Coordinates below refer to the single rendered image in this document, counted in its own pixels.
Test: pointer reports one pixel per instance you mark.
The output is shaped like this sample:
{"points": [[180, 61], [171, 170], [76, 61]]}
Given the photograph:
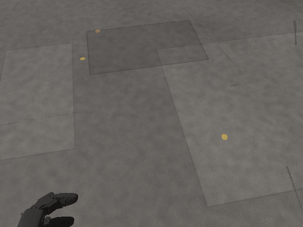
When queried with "left robot hand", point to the left robot hand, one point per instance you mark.
{"points": [[35, 215]]}

